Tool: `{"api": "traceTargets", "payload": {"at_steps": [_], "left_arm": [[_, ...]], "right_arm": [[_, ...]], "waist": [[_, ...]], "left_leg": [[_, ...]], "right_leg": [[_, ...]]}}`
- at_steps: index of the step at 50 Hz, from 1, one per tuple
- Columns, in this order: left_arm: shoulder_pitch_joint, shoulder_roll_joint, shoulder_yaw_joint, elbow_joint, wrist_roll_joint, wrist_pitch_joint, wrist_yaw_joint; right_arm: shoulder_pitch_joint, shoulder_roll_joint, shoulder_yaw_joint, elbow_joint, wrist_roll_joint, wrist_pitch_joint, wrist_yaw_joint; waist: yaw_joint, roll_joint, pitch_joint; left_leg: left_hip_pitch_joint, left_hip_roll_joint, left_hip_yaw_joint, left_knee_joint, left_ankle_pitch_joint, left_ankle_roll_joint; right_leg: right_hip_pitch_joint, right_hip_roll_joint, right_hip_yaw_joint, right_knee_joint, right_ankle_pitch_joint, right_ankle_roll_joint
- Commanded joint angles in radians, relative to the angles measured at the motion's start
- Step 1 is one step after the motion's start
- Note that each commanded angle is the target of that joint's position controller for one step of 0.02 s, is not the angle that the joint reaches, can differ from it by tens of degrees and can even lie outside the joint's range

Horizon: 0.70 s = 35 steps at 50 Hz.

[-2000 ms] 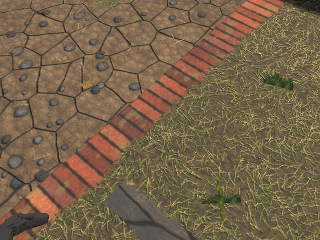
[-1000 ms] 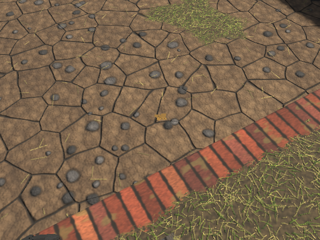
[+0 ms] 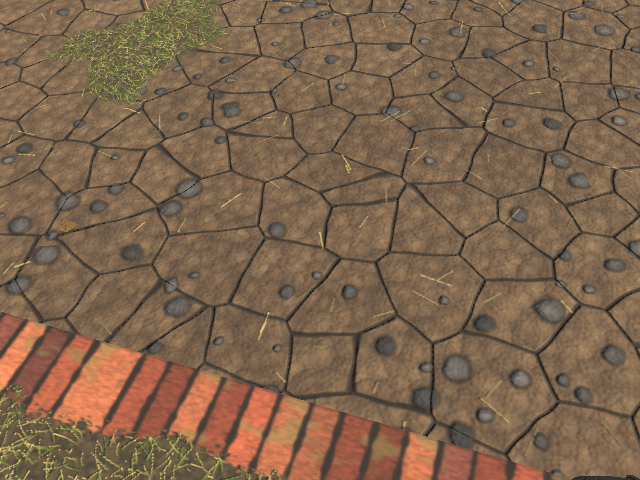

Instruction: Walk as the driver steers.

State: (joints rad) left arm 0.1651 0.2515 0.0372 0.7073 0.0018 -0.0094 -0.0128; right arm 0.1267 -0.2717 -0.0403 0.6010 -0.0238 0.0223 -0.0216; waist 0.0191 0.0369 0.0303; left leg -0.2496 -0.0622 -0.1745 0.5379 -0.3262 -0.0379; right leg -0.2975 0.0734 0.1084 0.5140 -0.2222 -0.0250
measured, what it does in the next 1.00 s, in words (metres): walks ahead, turning right: right foot, then left foot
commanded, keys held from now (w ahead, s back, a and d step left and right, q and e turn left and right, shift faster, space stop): e+shift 0.72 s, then w+e+shift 0.10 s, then w+shift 0.02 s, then w+q+shift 0.16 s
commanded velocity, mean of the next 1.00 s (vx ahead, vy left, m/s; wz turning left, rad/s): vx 0.12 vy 0.00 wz -0.72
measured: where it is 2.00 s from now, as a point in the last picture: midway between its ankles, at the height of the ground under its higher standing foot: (563, 357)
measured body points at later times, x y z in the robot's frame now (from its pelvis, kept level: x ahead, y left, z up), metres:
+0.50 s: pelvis +0.01 -0.05 -0.02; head +0.06 -0.09 +0.43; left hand +0.29 +0.15 -0.08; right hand +0.03 -0.37 -0.13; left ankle -0.01 +0.13 -0.69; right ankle +0.00 -0.14 -0.74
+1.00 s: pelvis +0.10 -0.08 +0.00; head +0.11 -0.07 +0.45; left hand +0.42 -0.04 -0.08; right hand -0.05 -0.35 -0.10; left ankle +0.17 +0.01 -0.74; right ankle +0.00 -0.15 -0.69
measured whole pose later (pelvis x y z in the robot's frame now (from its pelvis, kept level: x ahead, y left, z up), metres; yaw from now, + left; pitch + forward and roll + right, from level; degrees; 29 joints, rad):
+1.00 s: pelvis +0.10 -0.08 +0.00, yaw -46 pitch +2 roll +1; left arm 0.19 0.31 0.04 0.59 0.03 0.01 -0.01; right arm 0.31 -0.31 -0.08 0.75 -0.04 -0.07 0.03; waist -0.05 -0.04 -0.05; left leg -0.24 -0.08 -0.10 0.50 -0.30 0.04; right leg -0.44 0.10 0.16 0.93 -0.41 -0.04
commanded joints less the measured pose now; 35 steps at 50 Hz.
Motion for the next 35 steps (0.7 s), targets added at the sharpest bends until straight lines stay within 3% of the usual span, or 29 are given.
{"api": "traceTargets", "payload": {"at_steps": [1,4,5,6,7,8,9,10,11,12,13,15,17,19,21,22,23,24,25,26,27,28,30,35], "left_arm": [[-0.090,0.248,0.066,-0.113,-0.022,-0.002,0.016],[-0.091,0.219,0.070,-0.144,-0.031,0.010,0.025],[-0.092,0.211,0.071,-0.155,-0.034,0.015,0.026],[-0.086,0.202,0.073,-0.168,-0.037,0.020,0.026],[-0.081,0.194,0.072,-0.177,-0.041,0.023,0.025],[-0.066,0.181,0.070,-0.182,-0.044,0.026,0.022],[-0.031,0.164,0.067,-0.181,-0.038,0.027,0.015],[-0.022,0.195,0.081,-0.178,-0.031,0.029,0.008],[-0.019,0.215,0.093,-0.176,-0.030,0.035,0.003],[-0.013,0.196,0.089,-0.172,-0.035,0.045,-0.001],[-0.033,0.162,0.074,-0.180,-0.036,0.051,-0.006],[-0.073,0.128,0.057,-0.204,-0.037,0.056,-0.021],[-0.082,0.125,0.052,-0.222,-0.039,0.057,-0.035],[-0.055,0.158,0.065,-0.219,-0.037,0.064,-0.035],[0.040,0.188,0.090,-0.191,-0.032,0.078,-0.023],[0.137,0.240,0.117,-0.168,-0.028,0.078,-0.004],[0.183,0.392,0.150,-0.192,-0.032,0.069,0.015],[0.154,0.411,0.138,-0.227,0.021,0.034,0.002],[0.131,0.345,0.122,-0.223,0.020,0.012,-0.008],[0.101,0.307,0.111,-0.205,-0.002,0.002,-0.001],[0.056,0.278,0.102,-0.205,-0.026,0.007,0.009],[0.002,0.265,0.094,-0.213,-0.034,0.017,0.020],[-0.031,0.262,0.092,-0.225,-0.018,0.029,0.038],[-0.013,0.272,0.098,-0.215,-0.028,0.045,0.058]], "right_arm": [[0.023,-0.135,-0.056,-0.050,0.007,-0.023,-0.002],[0.057,-0.119,-0.062,-0.031,0.014,-0.038,-0.004],[0.069,-0.120,-0.066,-0.026,0.014,-0.043,-0.003],[0.073,-0.129,-0.073,-0.018,0.013,-0.045,-0.001],[0.075,-0.139,-0.080,-0.014,0.010,-0.044,-0.001],[0.078,-0.157,-0.086,-0.009,0.002,-0.041,-0.003],[0.067,-0.174,-0.092,-0.010,-0.006,-0.040,-0.009],[0.049,-0.152,-0.085,-0.028,-0.003,-0.043,-0.018],[0.034,-0.135,-0.077,-0.038,0.006,-0.043,-0.027],[0.000,-0.133,-0.076,-0.039,0.016,-0.041,-0.032],[-0.007,-0.153,-0.082,-0.030,0.026,-0.039,-0.033],[0.017,-0.184,-0.092,-0.015,0.020,-0.027,-0.033],[0.014,-0.205,-0.100,-0.013,0.020,-0.016,-0.027],[0.023,-0.222,-0.107,-0.003,0.035,-0.020,-0.013],[0.018,-0.205,-0.103,0.008,0.056,-0.035,0.003],[0.067,-0.172,-0.095,0.025,0.052,-0.048,0.013],[0.058,-0.094,-0.070,-0.027,0.001,-0.056,0.019],[-0.017,-0.106,-0.061,-0.069,-0.008,-0.064,0.013],[-0.070,-0.153,-0.070,-0.065,0.017,-0.062,0.007],[-0.084,-0.156,-0.068,-0.066,0.023,-0.061,0.000],[-0.068,-0.158,-0.071,-0.045,0.012,-0.059,-0.012],[-0.058,-0.170,-0.075,-0.041,0.006,-0.054,-0.017],[-0.036,-0.151,-0.070,-0.021,0.007,-0.052,-0.007],[-0.058,-0.112,-0.051,-0.006,0.017,-0.046,0.000]], "waist": [[-0.051,-0.169,-0.055],[-0.053,-0.185,-0.087],[-0.054,-0.166,-0.104],[-0.043,-0.104,-0.119],[-0.038,-0.024,-0.122],[-0.032,0.079,-0.107],[-0.020,0.192,-0.107],[-0.027,0.171,-0.110],[-0.020,0.073,-0.100],[-0.001,0.031,-0.077],[-0.012,0.037,-0.049],[-0.046,0.077,-0.041],[-0.056,0.106,-0.064],[-0.051,0.123,-0.087],[0.004,0.096,-0.123],[0.047,-0.003,-0.159],[0.030,-0.331,-0.161],[0.054,-0.346,-0.300],[0.074,-0.198,-0.268],[0.043,-0.152,-0.188],[0.015,-0.096,-0.148],[-0.015,-0.109,-0.126],[-0.036,-0.126,-0.136],[-0.023,-0.135,-0.138]], "left_leg": [[0.053,0.000,0.074,-0.003,0.010,0.017],[0.041,0.008,0.082,-0.009,0.016,0.037],[0.063,0.026,0.074,-0.023,0.047,0.047],[0.102,0.056,0.053,-0.042,0.101,0.063],[0.146,0.111,0.003,-0.085,0.179,0.094],[0.206,0.210,-0.083,-0.126,0.324,0.152],[0.265,0.370,-0.201,-0.159,0.513,0.244],[0.265,0.481,-0.248,-0.154,0.665,0.317],[0.235,0.488,-0.199,-0.142,0.707,0.319],[0.211,0.442,-0.114,-0.136,0.675,0.281],[0.210,0.396,-0.040,-0.146,0.652,0.251],[0.205,0.347,0.070,-0.150,0.651,0.234],[0.164,0.331,0.157,-0.141,0.624,0.216],[0.150,0.342,0.203,-0.101,0.597,0.194],[0.102,0.325,0.278,0.051,0.583,0.136],[-0.025,0.266,0.335,0.248,0.493,0.068],[-0.373,0.128,0.347,0.571,-0.240,-0.029],[-0.509,0.024,0.118,0.773,-0.406,-0.049],[-0.517,0.058,0.053,0.804,-0.348,-0.032],[-0.518,0.070,0.051,0.753,-0.261,-0.011],[-0.502,0.090,0.045,0.681,-0.185,-0.009],[-0.447,0.091,0.040,0.611,-0.128,-0.012],[-0.364,0.049,0.055,0.555,-0.054,-0.029],[-0.310,-0.010,0.034,0.330,0.015,-0.056]], "right_leg": [[-0.007,-0.171,0.326,-0.166,0.024,-0.102],[0.011,-0.164,0.359,-0.106,0.135,-0.125],[-0.002,-0.152,0.353,-0.073,0.182,-0.121],[-0.038,-0.120,0.315,-0.028,0.194,-0.103],[-0.100,-0.074,0.253,0.050,0.159,-0.071],[-0.213,-0.016,0.158,0.150,0.046,-0.028],[-0.319,0.025,0.051,0.302,-0.183,0.014],[-0.384,-0.023,0.014,0.522,-0.385,0.049],[-0.393,-0.073,0.003,0.640,-0.379,0.071],[-0.391,-0.110,-0.010,0.645,-0.328,0.088],[-0.409,-0.134,-0.035,0.598,-0.262,0.099],[-0.373,-0.148,-0.096,0.515,-0.193,0.110],[-0.252,-0.144,-0.143,0.377,-0.168,0.094],[-0.152,-0.111,-0.198,0.263,-0.130,0.073],[0.022,-0.055,-0.236,0.092,-0.012,0.028],[0.224,-0.037,-0.163,-0.012,0.139,-0.027],[0.436,-0.291,0.273,-0.050,0.674,-0.163],[0.429,-0.458,0.591,-0.117,0.634,-0.377],[0.391,-0.432,0.510,-0.148,0.498,-0.359],[0.327,-0.372,0.436,-0.153,0.382,-0.304],[0.279,-0.321,0.385,-0.157,0.302,-0.252],[0.209,-0.284,0.342,-0.161,0.287,-0.224],[0.146,-0.236,0.305,-0.160,0.334,-0.210],[0.123,-0.190,0.357,-0.141,0.223,-0.185]]}}
Next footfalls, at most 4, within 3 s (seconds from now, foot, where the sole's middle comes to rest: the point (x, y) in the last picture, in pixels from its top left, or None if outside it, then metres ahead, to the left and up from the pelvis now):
0.44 right None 0.04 -0.16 -0.77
0.92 left None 0.19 -0.02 -0.77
1.24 right None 0.15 -0.33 -0.77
1.68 left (524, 416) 0.62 -0.36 -0.77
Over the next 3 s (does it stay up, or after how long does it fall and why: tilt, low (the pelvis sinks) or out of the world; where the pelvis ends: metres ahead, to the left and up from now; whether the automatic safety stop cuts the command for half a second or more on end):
stays up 1.52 -0.44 -0.02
